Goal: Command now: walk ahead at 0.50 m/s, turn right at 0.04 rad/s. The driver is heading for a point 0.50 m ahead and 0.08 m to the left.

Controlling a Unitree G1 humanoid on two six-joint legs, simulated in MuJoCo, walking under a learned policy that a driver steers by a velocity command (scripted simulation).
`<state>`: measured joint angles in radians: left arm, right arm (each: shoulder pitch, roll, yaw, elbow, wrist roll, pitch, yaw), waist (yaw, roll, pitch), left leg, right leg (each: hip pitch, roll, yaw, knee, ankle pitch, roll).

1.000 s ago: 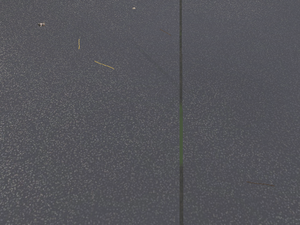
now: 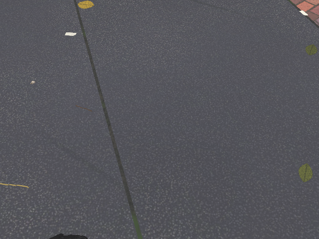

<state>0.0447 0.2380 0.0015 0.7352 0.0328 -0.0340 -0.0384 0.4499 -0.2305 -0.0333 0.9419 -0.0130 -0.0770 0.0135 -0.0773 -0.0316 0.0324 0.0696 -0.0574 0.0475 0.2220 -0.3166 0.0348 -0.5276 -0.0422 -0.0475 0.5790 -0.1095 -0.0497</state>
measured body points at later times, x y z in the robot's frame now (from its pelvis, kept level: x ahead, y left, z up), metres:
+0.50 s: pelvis +0.26 -0.02 +0.00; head +0.28 -0.02 +0.45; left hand +0.20 +0.23 -0.14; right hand +0.44 -0.25 -0.11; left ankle +0.42 +0.10 -0.70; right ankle +0.14 -0.10 -0.74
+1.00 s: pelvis +0.43 +0.01 +0.00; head +0.44 +0.02 +0.45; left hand +0.46 +0.26 -0.15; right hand +0.48 -0.22 -0.14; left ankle +0.44 +0.08 -0.74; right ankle +0.48 -0.11 -0.72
